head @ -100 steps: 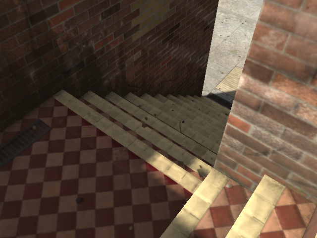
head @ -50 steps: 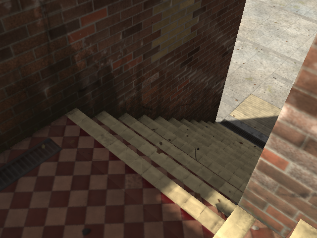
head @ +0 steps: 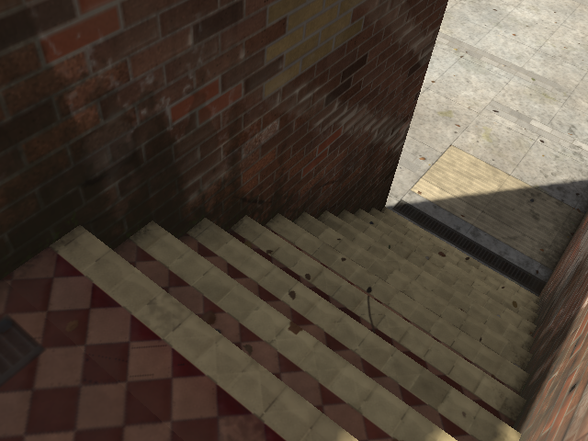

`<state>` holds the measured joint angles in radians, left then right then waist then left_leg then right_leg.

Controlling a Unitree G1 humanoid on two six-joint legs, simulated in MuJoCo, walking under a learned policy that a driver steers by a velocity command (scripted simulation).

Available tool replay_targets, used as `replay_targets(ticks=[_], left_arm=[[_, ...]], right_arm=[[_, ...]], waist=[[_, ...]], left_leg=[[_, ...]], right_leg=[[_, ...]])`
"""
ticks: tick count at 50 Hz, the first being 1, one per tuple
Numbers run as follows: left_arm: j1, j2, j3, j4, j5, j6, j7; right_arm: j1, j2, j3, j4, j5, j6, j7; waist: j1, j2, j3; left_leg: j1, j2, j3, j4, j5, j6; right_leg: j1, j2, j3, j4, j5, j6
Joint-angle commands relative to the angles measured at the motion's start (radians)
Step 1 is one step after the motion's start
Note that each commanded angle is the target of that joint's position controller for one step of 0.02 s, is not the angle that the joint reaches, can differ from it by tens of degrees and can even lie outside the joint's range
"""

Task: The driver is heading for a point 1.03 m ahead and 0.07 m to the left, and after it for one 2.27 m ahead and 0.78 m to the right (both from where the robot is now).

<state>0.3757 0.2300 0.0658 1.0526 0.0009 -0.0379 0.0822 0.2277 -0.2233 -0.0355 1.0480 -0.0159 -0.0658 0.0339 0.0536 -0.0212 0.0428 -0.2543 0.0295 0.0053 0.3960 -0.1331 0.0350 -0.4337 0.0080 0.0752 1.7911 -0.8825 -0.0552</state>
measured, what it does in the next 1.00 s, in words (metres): walks ahead: right foot, then left foot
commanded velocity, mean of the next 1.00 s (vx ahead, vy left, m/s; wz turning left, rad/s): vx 0.12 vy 0.00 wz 0.00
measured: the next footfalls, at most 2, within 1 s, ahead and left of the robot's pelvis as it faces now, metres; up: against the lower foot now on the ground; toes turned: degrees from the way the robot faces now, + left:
right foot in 0.38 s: +0.18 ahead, -0.06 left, +0.00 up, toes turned -5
left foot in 0.74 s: +0.23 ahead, +0.13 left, +0.00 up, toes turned -2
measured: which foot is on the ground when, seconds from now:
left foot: down 0.00-0.40, up 0.42-0.72, down 0.74-1.00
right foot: up 0.00-0.36, down 0.38-1.00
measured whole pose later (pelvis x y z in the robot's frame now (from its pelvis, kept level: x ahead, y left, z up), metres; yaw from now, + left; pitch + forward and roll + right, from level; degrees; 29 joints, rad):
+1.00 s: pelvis +0.17 +0.02 +0.00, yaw -2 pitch -3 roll +1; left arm 0.27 0.16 -0.03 1.13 0.00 -0.01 0.04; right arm 0.27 -0.14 0.01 1.12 0.00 0.01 -0.04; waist 0.00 0.00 0.05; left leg -0.13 -0.02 0.00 0.36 -0.19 0.01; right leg -0.07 0.02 -0.06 0.37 -0.25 -0.05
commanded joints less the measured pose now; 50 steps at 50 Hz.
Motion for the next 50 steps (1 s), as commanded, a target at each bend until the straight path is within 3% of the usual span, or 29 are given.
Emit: replay_targets(ticks=[1,2,3,4,5,6,7,8,10,11,13,15,16,17,18,19,20,21,22,23,25,28,31,34,37,38,39,40,50], left_arm=[[0.029,-0.013,-0.018,-0.078,0.001,-0.001,0.002],[-0.014,0.03,-0.021,-0.082,0.025,0.009,-0.024],[-0.039,0.015,-0.016,-0.097,0.028,0.024,-0.035],[-0.035,0.037,-0.011,-0.105,0.037,0.031,-0.041],[-0.078,0.019,-0.021,-0.115,0.043,0.044,-0.05],[-0.088,-0.01,-0.031,-0.113,0.039,0.049,-0.054],[-0.109,-0.023,-0.043,-0.118,0.026,0.045,-0.057],[-0.087,-0.032,-0.049,-0.111,0.012,0.035,-0.062],[-0.115,-0.024,-0.056,-0.112,-0.013,0.029,-0.058],[-0.145,-0.014,-0.057,-0.122,-0.013,0.03,-0.053],[-0.223,0.005,-0.055,-0.147,0.005,0.029,-0.051],[-0.291,0.018,-0.05,-0.172,0.014,0.024,-0.057],[-0.293,-0.001,-0.052,-0.174,0.019,0.017,-0.058],[-0.228,-0.033,-0.059,-0.149,0.014,0.009,-0.057],[-0.139,-0.038,-0.061,-0.104,0.01,-0.005,-0.054],[-0.023,-0.008,-0.05,-0.056,0.013,-0.02,-0.046],[0.045,0.088,-0.03,-0.039,0.01,-0.028,-0.039],[0.086,0.09,-0.029,-0.022,-0.016,-0.018,-0.043],[0.051,0.063,-0.042,-0.024,-0.02,-0.016,-0.049],[-0.013,0.054,-0.045,-0.041,-0.016,-0.017,-0.052],[-0.106,0.02,-0.06,-0.063,-0.003,-0.024,-0.044],[-0.113,-0.012,-0.086,-0.046,0.0,-0.039,-0.039],[-0.066,0.022,-0.092,-0.019,-0.004,-0.034,-0.04],[-0.048,0.036,-0.094,0.002,-0.003,-0.015,-0.04],[-0.043,0.042,-0.087,0.013,-0.003,-0.003,-0.043],[0.009,0.023,-0.084,0.025,-0.004,0.0,-0.047],[0.024,-0.012,-0.09,0.042,-0.005,0.007,-0.047],[0.0,0.002,-0.086,0.047,-0.003,0.013,-0.043],[-0.035,-0.002,-0.082,0.08,-0.002,0.03,-0.041]], right_arm=[[0.345,-0.157,-0.017,0.045,-0.012,0.02,-0.027],[0.212,-0.111,0.001,-0.002,-0.015,0.028,-0.05],[0.163,-0.096,0.019,-0.015,-0.027,0.01,-0.066],[0.143,-0.073,0.029,-0.011,-0.021,-0.001,-0.062],[0.133,-0.052,0.038,-0.005,-0.01,-0.014,-0.063],[0.117,-0.038,0.044,-0.002,-0.007,-0.022,-0.062],[0.135,-0.025,0.052,0.007,0.008,-0.025,-0.061],[0.157,-0.037,0.046,0.016,0.015,-0.024,-0.058],[0.192,-0.047,0.036,0.023,0.016,-0.012,-0.05],[0.21,-0.051,0.03,0.027,0.012,-0.001,-0.047],[0.251,-0.041,0.019,0.038,-0.001,0.026,-0.047],[0.287,-0.037,0.01,0.04,-0.011,0.037,-0.051],[0.284,-0.035,0.009,0.036,-0.014,0.038,-0.055],[0.28,-0.04,0.004,0.037,-0.019,0.042,-0.057],[0.265,-0.01,0.011,0.029,-0.013,0.044,-0.06],[0.256,0.014,0.016,0.017,-0.009,0.039,-0.059],[0.269,0.051,0.024,-0.014,0.005,0.03,-0.056],[0.25,-0.015,0.001,-0.022,-0.002,0.043,-0.061],[0.232,-0.043,-0.014,-0.022,-0.013,0.055,-0.061],[0.217,-0.003,-0.008,-0.023,-0.018,0.061,-0.057],[0.186,0.019,-0.004,-0.03,-0.008,0.07,-0.051],[0.198,0.038,0.003,-0.013,0.005,0.091,-0.054],[0.135,0.035,0.014,-0.023,0.018,0.106,-0.068],[0.106,0.023,0.021,-0.021,0.019,0.114,-0.075],[0.127,-0.009,0.027,0.001,0.003,0.104,-0.077],[0.124,-0.031,0.025,0.009,0.004,0.1,-0.077],[0.093,-0.022,0.024,0.017,0.018,0.099,-0.074],[0.089,0.003,0.03,0.019,0.015,0.095,-0.071],[0.093,0.003,0.037,0.068,0.015,0.073,-0.078]], waist=[[-0.131,0.22,-0.251],[-0.084,0.09,-0.218],[-0.053,0.102,-0.113],[-0.017,0.079,-0.057],[-0.016,0.128,-0.003],[-0.019,0.163,-0.03],[-0.033,0.205,-0.035],[-0.035,0.217,-0.067],[-0.057,0.183,-0.094],[-0.068,0.155,-0.079],[-0.088,0.088,-0.011],[-0.1,0.062,0.066],[-0.086,0.032,0.099],[-0.054,0.023,0.08],[-0.021,0.007,0.043],[0.008,-0.041,-0.006],[-0.002,-0.182,-0.044],[0.029,-0.189,-0.054],[-0.013,-0.065,-0.016],[-0.038,-0.036,0.008],[-0.088,-0.033,0.026],[-0.122,-0.05,-0.035],[-0.089,-0.075,-0.051],[-0.076,-0.081,-0.041],[-0.09,-0.024,-0.015],[-0.054,0.039,0.009],[-0.05,0.115,0.05],[-0.067,0.101,0.071],[-0.052,0.032,0.032]], left_leg=[[0.588,0.386,-0.272,0.153,0.881,0.161],[0.407,0.307,-0.276,0.056,0.527,0.152],[0.198,0.366,-0.292,0.037,0.701,0.205],[0.114,0.281,-0.233,0.008,0.634,0.166],[-0.038,0.211,-0.154,-0.063,0.598,0.155],[-0.052,0.167,-0.127,-0.088,0.574,0.137],[-0.028,0.144,-0.095,-0.072,0.709,0.117],[0.004,0.135,-0.073,-0.062,0.769,0.113],[0.077,0.161,-0.094,-0.078,0.73,0.119],[0.094,0.185,-0.119,-0.099,0.614,0.138],[0.104,0.224,-0.182,-0.148,0.252,0.179],[0.101,0.255,-0.258,-0.207,-0.13,0.21],[0.104,0.267,-0.284,-0.2,-0.109,0.215],[0.118,0.243,-0.25,-0.143,-0.008,0.204],[0.091,0.192,-0.191,-0.072,0.067,0.173],[0.002,0.117,-0.111,0.067,0.137,0.13],[-0.165,-0.022,0.024,0.297,-0.082,0.075],[-0.261,-0.1,0.075,0.505,-0.463,0.041],[-0.277,-0.073,0.002,0.616,-0.497,0.026],[-0.264,-0.053,-0.03,0.644,-0.435,0.015],[-0.183,-0.016,-0.053,0.559,-0.302,-0.005],[-0.035,-0.034,-0.029,0.426,-0.193,-0.028],[0.027,-0.055,-0.002,0.261,-0.156,-0.037],[0.09,-0.038,-0.005,0.148,-0.116,-0.032],[0.238,0.035,-0.06,-0.005,0.113,-0.021],[0.258,0.067,-0.083,0.026,0.179,-0.016],[0.181,0.055,-0.092,0.017,0.129,-0.01],[0.143,0.053,-0.1,-0.02,0.105,-0.011],[0.139,0.056,-0.113,-0.087,0.14,0.005]], right_leg=[[-0.656,0.011,0.003,0.262,0.214,-0.035],[-0.56,-0.049,-0.018,0.086,0.39,-0.024],[-0.466,-0.077,0.016,-0.095,0.481,0.014],[-0.392,-0.101,0.016,-0.382,0.614,0.044],[-0.256,-0.093,-0.048,-0.585,0.714,0.064],[-0.149,-0.073,-0.08,-0.725,0.779,0.069],[-0.091,-0.053,-0.102,-0.862,0.803,0.064],[-0.03,-0.034,-0.111,-0.948,0.825,0.056],[0.018,-0.025,-0.124,-1.018,0.785,0.036],[0.015,-0.031,-0.125,-1.03,0.741,0.03],[-0.018,-0.05,-0.123,-1.057,0.636,0.007],[-0.041,-0.054,-0.121,-1.105,0.53,-0.012],[-0.033,-0.054,-0.115,-1.153,0.535,-0.02],[0.038,-0.037,-0.132,-1.225,0.557,-0.031],[0.18,-0.025,-0.143,-1.301,0.614,-0.05],[0.374,-0.072,-0.072,-1.329,0.748,-0.068],[0.529,-0.242,0.152,-1.399,1.009,-0.147],[0.522,-0.407,0.332,-1.475,1.177,-0.268],[0.463,-0.393,0.31,-1.489,1.161,-0.281],[0.403,-0.358,0.247,-1.517,1.131,-0.265],[0.321,-0.284,0.115,-1.563,1.179,-0.198],[0.304,-0.204,-0.035,-1.506,1.465,-0.14],[0.319,-0.177,-0.063,-1.461,1.479,-0.108],[0.281,-0.19,-0.016,-1.455,1.289,-0.103],[0.18,-0.163,0.016,-1.47,0.933,-0.044],[0.144,-0.128,0.007,-1.494,0.848,-0.03],[0.17,-0.097,-0.023,-1.513,0.795,-0.018],[0.207,-0.091,-0.032,-1.499,0.775,-0.01],[0.305,-0.106,-0.039,-1.491,0.797,-0.003]])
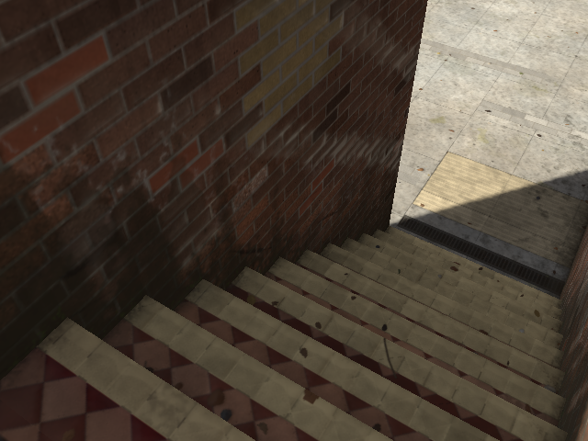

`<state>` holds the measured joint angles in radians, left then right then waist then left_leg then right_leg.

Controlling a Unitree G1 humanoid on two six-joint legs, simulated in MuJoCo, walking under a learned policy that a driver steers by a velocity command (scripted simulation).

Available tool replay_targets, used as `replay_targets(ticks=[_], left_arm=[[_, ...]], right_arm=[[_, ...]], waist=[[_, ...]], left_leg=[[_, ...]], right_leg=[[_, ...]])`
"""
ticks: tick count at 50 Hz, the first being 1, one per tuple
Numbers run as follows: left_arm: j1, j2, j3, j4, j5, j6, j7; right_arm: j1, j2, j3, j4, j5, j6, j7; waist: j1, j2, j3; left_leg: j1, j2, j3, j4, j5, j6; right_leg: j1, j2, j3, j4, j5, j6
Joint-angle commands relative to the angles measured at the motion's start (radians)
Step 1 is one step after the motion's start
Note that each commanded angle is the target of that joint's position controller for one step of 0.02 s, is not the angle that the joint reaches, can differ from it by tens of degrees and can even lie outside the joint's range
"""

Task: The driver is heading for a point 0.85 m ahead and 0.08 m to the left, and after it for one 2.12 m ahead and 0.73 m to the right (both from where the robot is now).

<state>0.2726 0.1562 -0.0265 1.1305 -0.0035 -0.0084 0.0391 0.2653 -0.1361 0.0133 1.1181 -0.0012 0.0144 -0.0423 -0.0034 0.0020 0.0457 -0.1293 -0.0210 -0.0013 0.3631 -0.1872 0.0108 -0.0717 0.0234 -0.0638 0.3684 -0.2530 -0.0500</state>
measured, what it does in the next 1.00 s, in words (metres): walks ahead: left foot, then right foot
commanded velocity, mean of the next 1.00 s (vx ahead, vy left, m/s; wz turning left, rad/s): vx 0.35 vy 0.00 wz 0.00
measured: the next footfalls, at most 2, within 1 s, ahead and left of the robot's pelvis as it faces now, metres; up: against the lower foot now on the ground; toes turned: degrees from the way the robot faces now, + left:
left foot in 0.42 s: +0.12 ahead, +0.14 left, +0.00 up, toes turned +3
right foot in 0.82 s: +0.32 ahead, +0.00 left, +0.00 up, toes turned -1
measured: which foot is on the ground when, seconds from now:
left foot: down 0.00-0.20, up 0.22-0.40, down 0.42-0.82, up 0.84-1.00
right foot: down 0.00-0.42, up 0.44-0.80, down 0.82-1.00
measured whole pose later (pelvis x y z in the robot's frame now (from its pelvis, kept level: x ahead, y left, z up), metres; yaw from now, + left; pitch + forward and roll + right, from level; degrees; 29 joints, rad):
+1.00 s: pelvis +0.29 +0.05 -0.01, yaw +1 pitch -2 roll +0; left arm 0.37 0.20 0.03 0.97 0.01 -0.08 0.00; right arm 0.24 -0.22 -0.07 1.01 0.00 0.00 -0.04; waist 0.00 0.02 0.03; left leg -0.50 0.02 -0.07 1.15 -0.28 0.06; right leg -0.16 0.10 -0.08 0.45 -0.26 -0.13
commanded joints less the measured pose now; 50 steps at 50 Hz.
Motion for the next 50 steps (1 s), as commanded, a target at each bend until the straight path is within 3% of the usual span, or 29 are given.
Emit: replay_targets(ticks=[1,4,8,10,12,13,15,17,19,20,21,22,23,25,26,29,32,33,35,37,39,40,41,42,43,44,46,48,50], left_arm=[[0.066,0.071,0.01,0.006,0.001,0.001,0.002],[0.062,0.07,0.009,0.016,0.001,0.003,0.002],[0.095,0.111,0.036,0.018,0.006,0.021,0.003],[0.16,0.12,0.047,0.019,0.005,0.024,0.002],[0.234,0.16,0.068,0.037,0.012,0.015,0.006],[0.24,0.16,0.072,0.032,0.02,0.008,0.004],[0.22,0.172,0.082,0.019,0.028,-0.009,-0.001],[0.14,0.154,0.081,-0.019,0.025,-0.02,-0.007],[0.059,0.152,0.084,-0.05,0.01,-0.028,-0.01],[0.039,0.162,0.086,-0.064,0.002,-0.035,-0.009],[0.06,0.099,0.07,-0.072,0.015,-0.049,-0.021],[0.086,0.052,0.063,-0.112,0.012,-0.057,-0.035],[0.036,0.116,0.079,-0.136,0.032,-0.052,-0.044],[-0.002,0.088,0.074,-0.143,0.025,-0.052,-0.052],[0.024,0.076,0.073,-0.131,0.028,-0.051,-0.052],[0.028,0.085,0.076,-0.134,0.03,-0.03,-0.055],[-0.178,0.085,0.073,-0.227,0.024,-0.024,-0.059],[-0.219,0.056,0.061,-0.245,0.026,-0.021,-0.062],[-0.128,0.058,0.06,-0.219,0.023,-0.015,-0.064],[-0.05,0.085,0.067,-0.2,0.026,-0.011,-0.045],[0.094,0.112,0.082,-0.159,0.034,-0.021,-0.033],[0.154,0.126,0.086,-0.158,0.036,-0.031,-0.027],[0.242,0.219,0.112,-0.15,0.041,-0.045,-0.017],[0.211,0.241,0.1,-0.178,0.016,-0.052,-0.033],[0.185,0.261,0.112,-0.174,-0.007,-0.039,-0.032],[0.094,0.205,0.104,-0.208,-0.003,-0.04,-0.037],[0.006,0.126,0.071,-0.239,0.021,-0.062,-0.048],[0.081,0.137,0.069,-0.226,0.02,-0.097,-0.041],[0.141,0.161,0.07,-0.214,0.01,-0.113,-0.04]], right_arm=[[0.061,-0.077,-0.009,0.003,-0.001,-0.009,-0.002],[0.072,-0.073,-0.006,0.016,-0.003,-0.01,-0.001],[0.095,-0.117,-0.03,0.019,-0.018,0.003,0.006],[0.051,-0.092,-0.032,-0.015,-0.023,0.002,0.015],[-0.013,-0.048,-0.025,-0.057,-0.041,-0.015,0.026],[-0.053,-0.072,-0.032,-0.08,-0.044,-0.024,0.031],[-0.05,-0.084,-0.04,-0.099,-0.041,-0.04,0.041],[-0.018,-0.093,-0.046,-0.097,-0.022,-0.052,0.044],[0.148,-0.056,-0.047,-0.034,-0.011,-0.056,0.046],[0.274,-0.068,-0.061,0.014,-0.023,-0.059,0.042],[0.401,-0.143,-0.081,0.042,-0.036,-0.065,0.028],[0.488,-0.234,-0.093,0.051,-0.03,-0.064,0.029],[0.399,-0.204,-0.085,0.039,-0.026,-0.052,0.025],[0.235,-0.169,-0.076,-0.025,-0.033,-0.063,0.03],[0.204,-0.148,-0.069,-0.034,-0.027,-0.073,0.026],[0.245,-0.108,-0.053,-0.019,-0.019,-0.094,0.016],[0.239,-0.116,-0.044,-0.034,-0.009,-0.101,0.009],[0.21,-0.139,-0.049,-0.046,-0.011,-0.103,0.008],[0.205,-0.159,-0.056,-0.055,-0.016,-0.102,0.011],[0.182,-0.146,-0.049,-0.065,0.002,-0.101,0.006],[0.131,-0.159,-0.05,-0.081,-0.005,-0.091,-0.002],[0.112,-0.183,-0.057,-0.075,0.0,-0.078,-0.012],[0.137,-0.121,-0.047,-0.088,-0.005,-0.068,-0.015],[0.25,-0.036,-0.041,-0.086,-0.031,-0.071,-0.016],[0.317,-0.116,-0.069,-0.068,-0.007,-0.063,-0.004],[0.219,-0.186,-0.085,-0.085,-0.008,-0.056,0.001],[0.096,-0.181,-0.1,-0.108,0.011,-0.036,0.002],[0.073,-0.141,-0.095,-0.11,-0.001,-0.006,0.005],[0.039,-0.142,-0.101,-0.123,-0.007,0.007,0.008]], waist=[[0.005,0.006,0.023],[0.004,0.0,0.025],[0.018,-0.045,0.059],[0.048,-0.086,0.149],[0.072,-0.153,0.175],[0.08,-0.124,0.176],[0.054,-0.11,0.162],[0.01,-0.097,0.158],[-0.086,-0.07,0.116],[-0.138,-0.027,0.085],[-0.184,0.198,0.056],[-0.155,0.36,-0.001],[-0.106,0.229,0.067],[-0.043,0.051,0.124],[-0.009,0.035,0.107],[0.02,0.068,0.077],[0.001,0.042,0.114],[-0.006,0.077,0.105],[0.011,0.128,0.008],[0.038,0.105,-0.017],[0.111,0.102,-0.055],[0.164,0.087,-0.056],[0.179,-0.107,-0.123],[0.044,-0.185,-0.155],[0.038,-0.169,-0.147],[0.026,-0.09,-0.032],[-0.01,-0.028,0.085],[-0.024,-0.018,0.074],[-0.032,-0.013,0.057]], left_leg=[[0.016,0.107,-0.107,-0.056,0.195,0.03],[0.014,0.105,-0.106,-0.061,0.188,0.032],[-0.126,0.028,-0.063,0.031,-0.328,0.078],[-0.3,0.005,-0.042,0.137,-0.43,0.088],[-0.429,0.005,0.059,0.351,-0.255,0.075],[-0.473,0.034,0.045,0.434,-0.255,0.072],[-0.506,0.071,0.016,0.498,-0.284,0.073],[-0.367,0.067,0.036,0.398,-0.251,0.067],[-0.006,-0.009,0.12,0.225,-0.093,0.064],[0.168,-0.043,0.119,0.17,-0.101,0.055],[0.273,0.129,-0.153,-0.007,-0.262,0.084],[0.311,0.371,-0.654,-0.229,-0.486,0.185],[0.194,0.397,-0.685,-0.242,-0.592,0.231],[0.073,0.329,-0.472,-0.201,-0.387,0.208],[0.039,0.289,-0.38,-0.202,-0.232,0.181],[0.038,0.228,-0.218,-0.186,0.126,0.165],[-0.011,0.176,-0.097,-0.182,0.402,0.151],[-0.075,0.137,-0.036,-0.174,0.476,0.137],[-0.13,0.135,0.013,-0.116,0.617,0.13],[-0.135,0.145,0.027,-0.004,0.77,0.138],[-0.104,0.149,0.032,0.232,0.884,0.141],[-0.087,0.163,-0.004,0.369,0.714,0.145],[-0.18,0.084,0.042,0.738,0.328,0.113],[-0.37,-0.019,-0.051,0.995,-0.379,0.124],[-0.506,-0.053,-0.101,1.061,-0.28,0.105],[-0.572,0.008,-0.082,1.072,-0.203,0.096],[-0.493,0.052,-0.114,0.91,-0.117,0.069],[-0.429,0.071,-0.1,0.804,-0.096,0.04],[-0.454,0.071,-0.085,0.71,-0.035,0.03]], right_leg=[[-0.053,-0.121,0.099,-0.068,0.164,-0.008],[-0.056,-0.122,0.097,-0.068,0.152,-0.007],[-0.097,-0.08,0.107,-0.038,-0.354,-0.052],[-0.112,-0.152,0.228,-0.094,-0.554,-0.107],[-0.048,-0.317,0.433,-0.2,-0.59,-0.195],[-0.05,-0.354,0.481,-0.226,-0.553,-0.222],[-0.045,-0.361,0.47,-0.216,-0.481,-0.235],[-0.148,-0.298,0.353,-0.188,-0.384,-0.186],[-0.359,-0.203,0.207,-0.081,-0.285,-0.138],[-0.445,-0.149,0.148,0.056,-0.167,-0.119],[-0.527,-0.058,0.018,0.401,-0.09,-0.081],[-0.684,0.048,-0.013,0.693,-0.285,-0.052],[-0.718,-0.019,0.071,0.813,-0.268,-0.065],[-0.705,-0.09,0.1,0.844,-0.095,-0.066],[-0.644,-0.109,0.107,0.797,-0.028,-0.055],[-0.588,-0.099,0.071,0.701,0.058,-0.017],[-0.549,-0.054,0.013,0.45,0.166,0.001],[-0.439,-0.009,-0.035,0.368,0.202,0.007],[-0.234,0.046,-0.09,0.468,0.284,-0.004],[-0.139,0.067,-0.086,0.464,0.197,-0.022],[-0.019,0.08,-0.059,0.361,0.111,-0.05],[0.029,0.028,0.037,0.102,0.009,-0.066],[0.154,-0.174,0.288,0.026,0.087,-0.112],[0.227,-0.36,0.549,0.112,0.463,-0.124],[0.201,-0.395,0.69,-0.025,0.244,-0.261],[0.08,-0.39,0.628,-0.104,-0.009,-0.296],[-0.14,-0.287,0.43,-0.167,0.105,-0.242],[-0.162,-0.25,0.339,-0.18,0.23,-0.21],[-0.108,-0.232,0.283,-0.173,0.397,-0.189]])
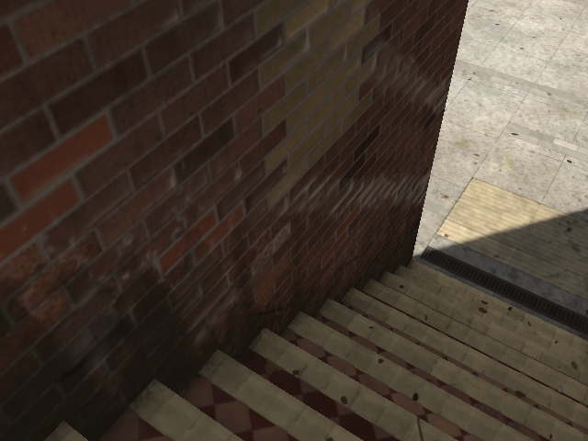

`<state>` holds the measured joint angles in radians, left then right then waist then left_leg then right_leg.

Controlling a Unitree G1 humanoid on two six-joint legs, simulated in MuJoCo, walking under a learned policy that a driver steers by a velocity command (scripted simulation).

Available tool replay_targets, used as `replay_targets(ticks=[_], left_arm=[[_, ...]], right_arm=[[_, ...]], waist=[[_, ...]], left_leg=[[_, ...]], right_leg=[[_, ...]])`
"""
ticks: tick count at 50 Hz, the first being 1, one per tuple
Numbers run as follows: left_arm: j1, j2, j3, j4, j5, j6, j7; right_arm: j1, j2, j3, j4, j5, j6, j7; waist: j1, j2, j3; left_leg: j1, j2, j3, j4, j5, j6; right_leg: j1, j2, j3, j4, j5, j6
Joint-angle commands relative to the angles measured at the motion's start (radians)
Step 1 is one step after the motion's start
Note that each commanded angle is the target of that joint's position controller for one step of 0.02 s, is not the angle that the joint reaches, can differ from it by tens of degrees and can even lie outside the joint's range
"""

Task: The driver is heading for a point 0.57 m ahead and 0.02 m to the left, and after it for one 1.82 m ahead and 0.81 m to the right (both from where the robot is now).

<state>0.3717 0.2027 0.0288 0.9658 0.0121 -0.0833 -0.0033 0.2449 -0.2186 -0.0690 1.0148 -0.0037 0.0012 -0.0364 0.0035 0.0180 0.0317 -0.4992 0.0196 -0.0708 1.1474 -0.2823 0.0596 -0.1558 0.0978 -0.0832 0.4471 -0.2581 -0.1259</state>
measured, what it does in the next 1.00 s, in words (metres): goes down: left foot, then right foot 0.19 m lower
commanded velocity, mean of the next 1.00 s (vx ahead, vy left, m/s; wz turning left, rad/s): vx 0.50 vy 0.00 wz -0.01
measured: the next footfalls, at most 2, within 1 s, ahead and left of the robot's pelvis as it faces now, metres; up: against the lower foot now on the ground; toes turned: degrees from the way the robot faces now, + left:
left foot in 0.36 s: +0.21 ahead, +0.17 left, +0.00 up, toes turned +2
right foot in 0.82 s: +0.35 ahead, -0.03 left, -0.19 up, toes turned +2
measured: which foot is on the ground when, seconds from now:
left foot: up 0.00-0.34, down 0.36-0.82, up 0.84-1.00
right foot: down 0.00-0.38, up 0.40-0.80, down 0.82-1.00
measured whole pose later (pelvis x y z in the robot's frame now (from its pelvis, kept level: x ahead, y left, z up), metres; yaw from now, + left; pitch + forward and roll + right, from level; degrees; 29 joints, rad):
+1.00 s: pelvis +0.35 +0.05 -0.22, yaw +0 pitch +0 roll -2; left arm 0.49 0.20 0.01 1.00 0.09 -0.08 -0.04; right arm 0.29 -0.20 0.01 0.87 -0.09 -0.04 0.03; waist 0.01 0.04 -0.03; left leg -1.00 -0.01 -0.08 2.00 -0.20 0.05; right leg -0.24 0.11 -0.02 0.66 -0.42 -0.09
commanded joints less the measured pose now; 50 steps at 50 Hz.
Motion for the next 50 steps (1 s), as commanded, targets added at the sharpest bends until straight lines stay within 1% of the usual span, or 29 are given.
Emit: replay_targets(ticks=[1,4,7,9,14,17,18,19,20,21,23,24,25,26,29,35,37,39,40,41,42,43,44,45,46,47,48,49,50], left_arm=[[0.071,0.128,0.016,-0.045,-0.01,-0.033,0.002],[0.103,0.124,0.006,-0.036,-0.022,-0.01,0.008],[0.126,0.136,0.007,-0.029,-0.011,0.015,0.014],[0.132,0.174,0.018,-0.028,0.014,0.017,0.015],[0.107,0.156,0.019,-0.051,0.018,0.029,-0.002],[0.023,0.204,0.026,-0.07,0.009,0.035,-0.003],[-0.05,0.233,0.035,-0.083,-0.002,0.042,0.0],[-0.067,0.212,0.04,-0.1,-0.016,0.032,-0.004],[0.013,0.095,0.018,-0.12,-0.008,0.028,-0.002],[0.03,0.098,0.01,-0.123,0.009,0.033,0.007],[-0.033,0.174,0.029,-0.144,-0.007,0.048,0.006],[-0.072,0.195,0.043,-0.159,0.008,0.075,0.008],[-0.087,0.238,0.069,-0.169,0.021,0.1,0.007],[-0.079,0.212,0.066,-0.181,0.03,0.116,-0.001],[-0.13,0.175,0.061,-0.218,0.04,0.142,-0.039],[-0.251,0.129,0.037,-0.263,0.015,0.124,-0.045],[-0.163,0.115,0.034,-0.242,0.002,0.117,-0.034],[-0.029,0.137,0.036,-0.18,0.015,0.116,-0.025],[0.082,0.146,0.044,-0.125,0.029,0.111,-0.019],[0.225,0.15,0.054,-0.084,0.035,0.109,-0.014],[0.287,0.173,0.044,-0.065,0.027,0.089,-0.03],[0.242,0.233,0.033,-0.087,0.028,0.067,-0.044],[0.297,0.306,0.068,-0.063,-0.005,0.058,-0.04],[0.26,0.352,0.086,-0.065,-0.014,0.041,-0.015],[0.066,0.2,0.033,-0.099,-0.018,0.038,0.002],[0.086,0.223,0.033,-0.081,0.001,0.023,0.006],[0.074,0.122,-0.014,-0.033,0.184,-0.022,-0.063],[0.097,0.097,0.007,0.004,0.125,-0.056,-0.051],[0.049,0.035,-0.005,-0.003,0.094,-0.076,-0.042]], right_arm=[[0.049,-0.063,-0.02,-0.03,-0.01,0.027,0.007],[-0.062,-0.052,-0.011,-0.083,-0.012,0.036,0.035],[-0.118,-0.04,0.008,-0.107,-0.008,0.046,0.044],[-0.102,-0.081,0.001,-0.096,-0.015,0.047,0.046],[-0.169,-0.115,0.001,-0.134,-0.024,0.032,0.05],[0.014,-0.109,-0.002,-0.097,-0.032,0.028,0.039],[0.209,-0.118,-0.012,-0.04,-0.041,0.022,0.034],[0.353,-0.204,-0.043,-0.001,-0.051,0.014,0.027],[0.254,-0.212,-0.024,-0.022,-0.022,-0.003,0.033],[0.188,-0.24,-0.035,-0.032,0.01,-0.017,0.037],[-0.005,-0.158,-0.007,-0.091,-0.009,-0.034,0.044],[-0.053,-0.166,-0.01,-0.105,-0.029,-0.057,0.048],[-0.052,-0.154,-0.006,-0.109,-0.031,-0.083,0.055],[-0.052,-0.162,-0.006,-0.101,-0.022,-0.092,0.048],[-0.008,-0.137,-0.01,-0.066,0.004,-0.123,0.017],[0.127,-0.126,-0.002,-0.094,-0.052,-0.08,-0.015],[0.094,-0.131,0.0,-0.107,-0.058,-0.062,-0.021],[0.151,-0.14,0.002,-0.102,-0.063,-0.036,-0.038],[0.162,-0.135,0.0,-0.092,-0.05,-0.022,-0.04],[0.127,-0.136,-0.002,-0.088,-0.034,-0.011,-0.036],[0.073,-0.037,0.017,-0.125,-0.021,-0.003,-0.019],[0.113,-0.024,0.024,-0.195,0.012,-0.01,-0.021],[0.146,-0.062,0.026,-0.182,-0.004,-0.021,-0.025],[0.074,-0.078,0.033,-0.204,-0.034,-0.022,-0.029],[-0.011,-0.16,0.013,-0.166,-0.048,-0.01,-0.015],[-0.032,-0.136,0.016,-0.173,-0.048,0.008,0.002],[0.157,-0.003,0.096,-0.198,-0.106,-0.054,0.082],[0.197,0.031,0.1,-0.165,-0.125,-0.073,0.113],[0.186,0.029,0.109,-0.179,-0.125,-0.073,0.134]], waist=[[-0.035,-0.043,0.054],[-0.01,-0.066,0.028],[0.003,-0.092,0.0],[-0.003,-0.128,-0.008],[0.006,-0.103,0.029],[-0.084,-0.136,-0.031],[-0.18,-0.127,-0.098],[-0.245,0.034,-0.113],[-0.095,0.179,-0.084],[-0.085,0.179,-0.038],[-0.006,0.03,0.093],[0.0,0.057,0.106],[0.028,-0.012,0.08],[0.05,0.045,0.05],[0.051,0.09,0.036],[-0.063,0.019,0.045],[-0.038,0.047,0.022],[-0.036,-0.019,0.06],[0.009,-0.064,0.056],[0.111,-0.154,0.009],[0.116,-0.268,-0.013],[-0.003,-0.256,-0.08],[0.028,-0.208,-0.186],[0.054,-0.262,-0.146],[-0.015,0.015,0.012],[-0.004,-0.134,0.079],[-0.041,0.066,0.275],[-0.042,0.07,0.218],[-0.046,0.058,0.141]], left_leg=[[-0.109,0.038,-0.012,-0.122,0.106,-0.018],[-0.11,0.031,0.031,-0.286,0.2,-0.034],[-0.05,0.02,0.082,-0.325,0.257,-0.042],[-0.066,0.038,0.059,-0.273,0.299,-0.022],[-0.077,0.04,0.082,-0.316,0.164,0.021],[0.281,-0.044,0.139,-0.421,0.009,0.066],[0.496,-0.053,0.124,-0.52,0.039,0.092],[0.626,0.059,-0.034,-0.662,0.241,0.182],[0.663,0.245,-0.317,-0.696,0.637,0.241],[0.522,0.317,-0.363,-0.795,0.494,0.291],[0.222,0.256,-0.23,-0.841,0.251,0.23],[0.156,0.259,-0.203,-0.82,0.31,0.234],[0.075,0.187,-0.115,-0.769,0.263,0.206],[0.043,0.156,-0.061,-0.75,0.241,0.195],[0.018,0.095,-0.06,-0.611,-0.101,0.133],[0.034,0.131,-0.118,-0.345,-0.193,0.14],[-0.048,0.128,-0.088,-0.204,-0.1,0.139],[0.031,0.099,-0.077,-0.034,0.031,0.146],[0.029,0.063,-0.046,0.173,0.151,0.146],[-0.06,-0.04,0.05,0.576,0.054,0.132],[-0.379,-0.2,0.132,1.091,-0.56,0.11],[-0.609,-0.169,0.055,1.251,-0.555,0.114],[-0.713,-0.143,-0.002,1.247,-0.466,0.114],[-0.784,-0.094,-0.044,1.146,-0.41,0.059],[-0.778,-0.049,-0.02,0.966,-0.211,0.024],[-0.696,-0.019,-0.008,0.852,-0.203,-0.01],[-1.005,0.057,-0.218,0.984,0.215,-0.022],[-1.003,0.071,-0.148,0.768,0.354,-0.037],[-0.97,0.108,-0.101,0.695,0.382,-0.061]], right_leg=[[0.013,-0.299,0.281,-0.251,0.473,-0.111],[0.076,-0.268,0.191,-0.235,0.655,-0.048],[0.08,-0.261,0.14,-0.209,0.694,-0.025],[0.13,-0.298,0.169,-0.183,0.668,-0.055],[0.194,-0.337,0.16,-0.074,0.762,-0.099],[0.04,-0.294,0.095,0.166,1.058,-0.053],[-0.073,-0.261,0.088,0.404,1.018,-0.028],[-0.235,-0.118,0.064,0.84,0.547,0.025],[-0.509,0.027,0.128,1.039,-0.255,0.063],[-0.547,-0.008,0.216,0.989,-0.273,0.069],[-0.414,-0.084,0.24,0.795,-0.172,0.1],[-0.367,-0.084,0.225,0.83,-0.067,0.107],[-0.294,-0.061,0.225,0.732,0.12,0.112],[-0.247,-0.053,0.169,0.663,0.191,0.105],[-0.243,-0.055,0.229,0.423,0.59,0.089],[-0.208,-0.049,0.195,0.178,0.593,0.068],[-0.023,-0.048,0.095,0.175,0.609,0.077],[0.061,-0.109,0.084,-0.12,0.439,0.049],[0.163,-0.136,0.086,-0.238,0.455,0.022],[0.311,-0.185,0.115,-0.321,0.553,-0.042],[0.435,-0.298,0.212,0.02,1.049,-0.076],[0.516,-0.413,0.32,0.298,1.462,-0.087],[0.561,-0.502,0.418,0.223,1.133,-0.192],[0.427,-0.635,0.672,-0.002,0.474,-0.324],[0.274,-0.483,0.562,-0.12,0.059,-0.243],[0.098,-0.521,0.666,-0.124,0.099,-0.291],[-0.053,-0.427,0.602,-0.041,0.035,-0.211],[-0.064,-0.31,0.487,0.046,0.027,-0.153],[-0.149,-0.282,0.488,0.052,-0.01,-0.165]])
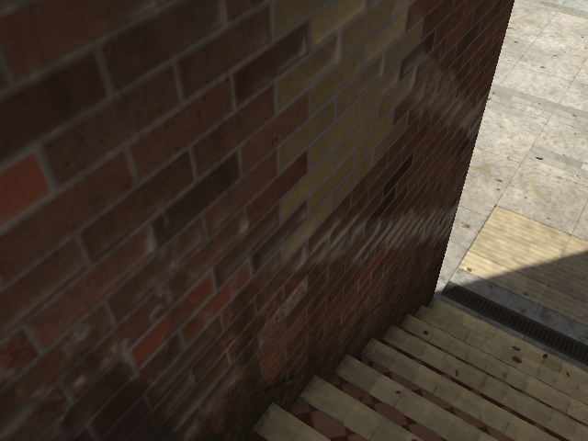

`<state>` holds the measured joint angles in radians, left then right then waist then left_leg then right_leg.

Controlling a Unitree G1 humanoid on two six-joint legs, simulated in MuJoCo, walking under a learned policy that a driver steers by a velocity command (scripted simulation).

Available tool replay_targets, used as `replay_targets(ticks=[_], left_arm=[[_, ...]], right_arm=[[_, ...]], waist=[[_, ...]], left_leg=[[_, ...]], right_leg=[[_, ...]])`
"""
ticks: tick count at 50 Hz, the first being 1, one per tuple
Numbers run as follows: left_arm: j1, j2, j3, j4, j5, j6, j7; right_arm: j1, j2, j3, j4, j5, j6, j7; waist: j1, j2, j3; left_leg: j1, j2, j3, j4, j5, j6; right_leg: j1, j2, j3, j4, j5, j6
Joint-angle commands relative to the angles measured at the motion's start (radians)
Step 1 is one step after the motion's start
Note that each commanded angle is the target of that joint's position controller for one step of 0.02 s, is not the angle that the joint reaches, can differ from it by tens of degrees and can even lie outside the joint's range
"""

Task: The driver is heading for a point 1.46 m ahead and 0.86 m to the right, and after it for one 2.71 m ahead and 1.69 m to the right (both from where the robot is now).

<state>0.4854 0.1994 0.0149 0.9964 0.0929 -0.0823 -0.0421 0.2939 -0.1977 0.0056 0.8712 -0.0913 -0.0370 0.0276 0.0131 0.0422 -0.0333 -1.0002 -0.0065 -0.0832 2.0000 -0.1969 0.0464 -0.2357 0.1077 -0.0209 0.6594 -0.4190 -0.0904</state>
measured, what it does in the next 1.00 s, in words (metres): goes down, turning right: left foot 0.20 m lower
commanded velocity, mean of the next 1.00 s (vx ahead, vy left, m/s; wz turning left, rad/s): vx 0.50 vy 0.00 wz -0.50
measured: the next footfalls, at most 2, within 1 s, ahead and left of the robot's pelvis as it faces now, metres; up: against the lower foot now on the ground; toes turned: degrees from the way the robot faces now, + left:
left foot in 0.38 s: +0.42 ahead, +0.20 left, -0.20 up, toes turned -5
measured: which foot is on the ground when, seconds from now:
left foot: up 0.00-0.36, down 0.38-1.00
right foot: down 0.00-0.38, up 0.40-1.00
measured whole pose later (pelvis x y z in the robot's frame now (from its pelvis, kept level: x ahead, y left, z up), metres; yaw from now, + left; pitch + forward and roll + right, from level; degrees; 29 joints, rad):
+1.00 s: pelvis +0.37 +0.03 -0.21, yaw -32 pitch +4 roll +2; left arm 0.28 0.29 0.05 0.82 0.07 -0.06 -0.04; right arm 0.41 -0.14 0.00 0.95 -0.14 -0.15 0.04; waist -0.04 -0.08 -0.09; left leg -0.25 0.26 0.39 0.74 -0.47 -0.10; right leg -0.65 -0.08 0.02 1.22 -0.28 -0.02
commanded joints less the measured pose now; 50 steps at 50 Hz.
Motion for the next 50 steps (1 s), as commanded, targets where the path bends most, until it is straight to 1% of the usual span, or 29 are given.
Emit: replay_targets(ticks=[1,4,5,8,10,12,15,16,17,18,19,20,21,22,23,24,25,26,27,29,31,32,34,35,36,40,44,49,50], left_arm=[[-0.027,0.035,0.014,-0.016,-0.001,-0.104,0.01],[-0.098,0.096,-0.009,-0.007,-0.011,-0.121,0.019],[-0.114,0.148,0.006,-0.029,-0.03,-0.116,0.014],[0.135,0.072,-0.019,0.027,-0.04,-0.111,0.067],[0.286,0.028,-0.02,0.103,-0.042,-0.082,0.07],[0.261,-0.026,-0.02,0.012,-0.088,-0.054,0.089],[0.164,0.129,0.008,-0.004,-0.037,-0.021,0.016],[0.104,0.153,-0.005,-0.01,-0.01,-0.006,-0.011],[-0.058,0.029,0.014,-0.055,-0.203,0.043,0.042],[-0.046,0.073,0.015,-0.035,-0.173,0.058,0.048],[0.011,0.039,0.01,-0.031,-0.181,0.071,0.046],[0.068,0.039,0.02,-0.034,-0.2,0.106,0.048],[0.338,0.108,0.034,0.01,-0.053,0.049,-0.054],[0.294,0.165,0.036,-0.003,-0.038,0.036,-0.093],[0.219,0.08,-0.003,-0.026,-0.042,0.012,-0.089],[0.162,-0.041,-0.053,-0.107,-0.073,-0.012,-0.067],[0.147,-0.078,-0.06,-0.084,-0.08,-0.021,-0.043],[0.146,-0.045,-0.06,-0.081,-0.075,-0.005,-0.043],[0.127,-0.027,-0.064,-0.084,-0.063,0.017,-0.041],[0.182,0.051,-0.037,-0.056,-0.064,0.051,-0.047],[0.122,0.078,-0.016,-0.079,-0.061,0.072,-0.059],[-0.228,0.081,0.068,-0.275,-0.191,0.114,0.01],[-0.275,0.105,0.078,-0.297,-0.144,0.156,0.052],[0.092,0.052,0.006,-0.113,-0.037,0.103,-0.044],[0.111,0.082,0.022,-0.113,-0.01,0.074,-0.063],[-0.043,0.109,0.011,-0.201,-0.085,0.057,-0.032],[-0.204,0.136,0.031,-0.234,-0.051,0.065,-0.049],[-0.276,0.165,0.069,-0.267,-0.007,-0.006,0.028],[-0.204,0.169,0.075,-0.239,-0.029,-0.02,0.041]], right_arm=[[0.06,0.007,0.046,-0.068,-0.023,-0.038,0.077],[-0.136,-0.011,0.062,-0.116,-0.043,0.009,0.082],[-0.109,-0.047,0.056,-0.1,-0.047,0.011,0.086],[-0.268,-0.057,0.053,-0.13,-0.073,-0.028,0.064],[-0.343,0.007,0.064,-0.16,-0.063,-0.038,0.064],[-0.414,-0.028,0.073,-0.121,-0.048,-0.037,0.076],[-0.44,-0.029,0.079,-0.2,0.001,-0.013,0.076],[-0.29,-0.054,0.076,-0.161,-0.002,0.001,0.069],[-0.126,-0.173,-0.056,-0.107,0.285,-0.049,0.002],[-0.051,-0.217,-0.067,-0.068,0.324,-0.058,-0.002],[0.026,-0.242,-0.096,-0.02,0.3,-0.032,0.006],[0.141,-0.223,-0.073,0.021,0.231,-0.019,0.034],[0.415,-0.34,-0.065,0.043,0.036,-0.025,0.138],[0.274,-0.222,-0.066,-0.07,0.012,-0.047,0.135],[0.231,-0.19,-0.048,-0.069,0.032,-0.049,0.149],[0.149,-0.193,-0.045,-0.072,0.023,-0.07,0.139],[0.107,-0.168,-0.04,-0.055,0.045,-0.09,0.122],[0.071,-0.187,-0.048,-0.066,0.04,-0.099,0.104],[0.018,-0.078,-0.023,-0.08,0.052,-0.108,0.075],[0.049,-0.002,0.012,-0.071,0.075,-0.099,0.045],[0.087,-0.108,-0.015,-0.058,0.045,-0.093,0.028],[-0.137,-0.278,-0.096,-0.01,0.254,-0.002,-0.011],[-0.052,-0.268,-0.102,-0.003,0.237,0.037,-0.053],[0.208,-0.096,-0.034,-0.008,-0.06,-0.083,0.009],[0.234,-0.085,-0.043,0.05,-0.044,-0.103,0.023],[0.12,-0.013,-0.008,0.057,-0.014,-0.116,0.028],[0.145,-0.058,-0.006,0.059,-0.038,-0.124,-0.004],[0.006,-0.296,-0.099,-0.015,-0.055,-0.131,-0.002],[0.019,-0.309,-0.116,-0.009,-0.056,-0.112,0.003]], waist=[[-0.007,0.022,0.179],[-0.027,-0.138,0.063],[-0.022,-0.064,0.049],[0.148,-0.08,0.052],[0.187,-0.14,0.102],[0.277,-0.069,0.194],[0.192,-0.077,0.162],[0.11,-0.099,0.151],[0.046,-0.208,-0.058],[0.012,-0.211,-0.146],[0.023,-0.117,-0.13],[0.026,0.0,-0.142],[-0.002,0.65,-0.323],[-0.063,0.456,-0.257],[-0.043,0.13,-0.29],[0.005,0.064,-0.184],[0.048,0.019,-0.01],[0.084,0.027,0.086],[0.095,0.072,0.145],[0.09,0.007,0.181],[0.066,0.062,0.126],[0.158,0.023,-0.066],[0.083,-0.036,-0.125],[-0.015,0.062,0.3],[-0.015,0.029,0.28],[0.014,-0.002,0.067],[-0.055,-0.009,0.058],[0.021,0.105,-0.035],[0.035,0.078,-0.032]], left_leg=[[-0.439,0.17,-0.036,-0.363,0.376,-0.058],[0.294,0.163,0.093,-0.592,0.545,-0.069],[0.284,0.146,0.081,-0.645,0.455,-0.071],[-0.317,0.176,-0.031,-0.993,0.397,-0.1],[-0.373,0.149,-0.003,-1.065,0.295,-0.092],[-0.296,0.218,-0.038,-1.534,0.764,-0.069],[0.538,0.142,0.139,-1.473,0.68,-0.052],[0.704,0.196,0.086,-1.457,0.639,-0.063],[0.773,0.206,-0.134,-1.74,0.698,-0.032],[0.917,0.194,-0.036,-1.704,0.779,-0.089],[1.096,0.216,0.026,-1.598,0.811,-0.131],[1.293,0.29,0.0,-1.37,1.247,-0.117],[1.726,0.258,0.017,-1.168,1.036,0.11],[1.508,0.353,-0.076,-1.267,1.042,0.215],[1.389,0.423,-0.085,-1.327,0.914,0.24],[1.186,0.487,-0.186,-1.451,0.492,0.251],[0.851,0.438,-0.176,-1.542,0.234,0.241],[0.621,0.443,-0.119,-1.637,0.077,0.236],[0.56,0.42,-0.126,-1.681,-0.066,0.221],[0.421,0.428,-0.056,-1.668,-0.131,0.165],[0.457,0.409,-0.037,-1.693,-0.17,0.154],[0.686,0.499,-0.042,-1.651,0.296,0.074],[0.85,0.495,0.037,-1.575,0.493,0.069],[0.572,0.387,0.11,-1.631,0.034,0.148],[0.656,0.425,0.067,-1.674,-0.065,0.192],[0.811,0.44,0.057,-1.704,-0.21,0.124],[0.74,0.352,0.301,-1.629,-0.124,0.061],[0.68,0.422,0.365,-1.445,0.068,0.036],[0.708,0.398,0.368,-1.316,0.089,0.024]], right_leg=[[-0.138,-0.225,0.348,-0.122,0.084,-0.22],[-0.705,-0.126,0.311,-0.184,-0.132,-0.213],[-0.628,-0.149,0.322,-0.126,-0.096,-0.211],[0.219,-0.25,0.514,0.177,0.136,-0.225],[0.331,-0.273,0.64,0.202,0.353,-0.246],[0.286,-0.165,0.532,0.335,0.01,-0.185],[-0.412,-0.08,0.456,0.227,-0.219,-0.153],[-0.448,-0.118,0.514,0.313,-0.354,-0.15],[-0.088,-0.013,0.459,0.475,0.187,-0.109],[-0.056,0.0,0.343,0.614,0.172,-0.057],[-0.187,0.04,0.207,0.801,-0.088,-0.005],[-0.382,0.072,0.125,1.117,-0.449,0.036],[-0.784,0.063,0.215,1.525,-0.445,0.041],[-0.919,0.032,0.188,1.597,-0.394,0.057],[-0.868,-0.015,0.175,1.572,-0.323,0.044],[-0.917,-0.093,0.171,1.471,-0.216,0.044],[-0.829,-0.139,0.173,1.271,0.025,0.055],[-0.737,-0.138,0.112,1.264,0.082,0.043],[-0.794,-0.182,0.14,1.109,0.216,0.024],[-0.688,-0.179,0.153,0.86,0.43,0.042],[-0.668,-0.144,0.116,0.908,0.464,0.054],[-0.574,-0.198,0.143,0.791,0.589,0.156],[-0.59,-0.148,0.096,0.802,0.563,0.163],[-0.803,-0.13,0.179,1.001,0.52,0.095],[-0.861,-0.114,0.194,1.0,0.373,0.063],[-0.937,-0.178,0.264,1.087,0.288,0.025],[-0.775,-0.204,0.091,0.935,0.338,0.046],[-0.283,-0.127,-0.064,0.458,0.031,0.086],[-0.206,-0.094,-0.096,0.331,0.067,0.094]])
Keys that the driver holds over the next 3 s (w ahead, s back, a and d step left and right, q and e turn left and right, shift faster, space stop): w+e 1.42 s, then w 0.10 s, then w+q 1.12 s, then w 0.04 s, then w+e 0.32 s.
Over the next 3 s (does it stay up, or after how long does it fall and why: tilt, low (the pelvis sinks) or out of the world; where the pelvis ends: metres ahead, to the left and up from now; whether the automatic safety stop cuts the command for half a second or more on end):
stays up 1.02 -0.65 -0.99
